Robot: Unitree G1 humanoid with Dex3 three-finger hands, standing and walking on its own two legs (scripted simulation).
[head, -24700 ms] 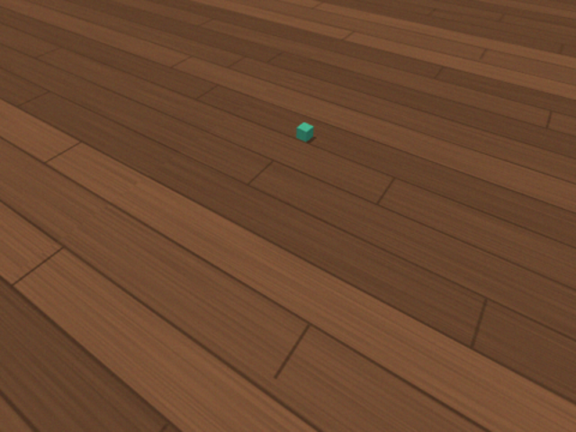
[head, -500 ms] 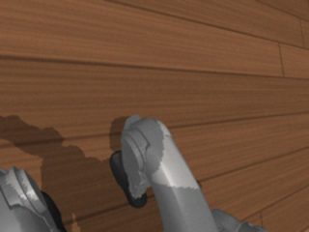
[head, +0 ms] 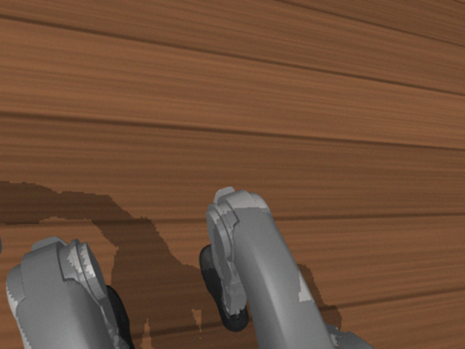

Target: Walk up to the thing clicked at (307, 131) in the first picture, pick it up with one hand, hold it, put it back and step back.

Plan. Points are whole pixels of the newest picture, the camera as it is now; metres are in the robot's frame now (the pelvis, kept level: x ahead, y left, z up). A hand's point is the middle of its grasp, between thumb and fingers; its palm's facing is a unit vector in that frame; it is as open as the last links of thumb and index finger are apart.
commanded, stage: lift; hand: left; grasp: from above
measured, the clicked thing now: out of the picture +0.42 +0.35 -0.19
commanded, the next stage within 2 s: hold in 1.66 s
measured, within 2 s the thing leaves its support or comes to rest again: neither
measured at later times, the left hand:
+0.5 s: hand out of the picture +0.40 +0.34 -0.05, palm faces +0.00 -0.44 -0.90, open 10.1 cm
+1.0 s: hand out of the picture +0.35 +0.29 +0.16, palm faces -0.07 -0.44 -0.90, open 10.1 cm
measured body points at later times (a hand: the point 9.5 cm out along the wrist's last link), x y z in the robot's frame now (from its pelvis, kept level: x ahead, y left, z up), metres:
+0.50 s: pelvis +0.00 -0.01 +0.05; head +0.20 +0.02 +0.46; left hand +0.40 +0.36 +0.00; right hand +0.08 -0.27 -0.08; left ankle +0.08 +0.14 -0.29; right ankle +0.11 -0.11 -0.29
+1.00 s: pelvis +0.02 -0.02 +0.24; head +0.13 +0.00 +0.67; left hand +0.35 +0.31 +0.21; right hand +0.17 -0.28 +0.11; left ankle +0.08 +0.14 -0.29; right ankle +0.11 -0.11 -0.29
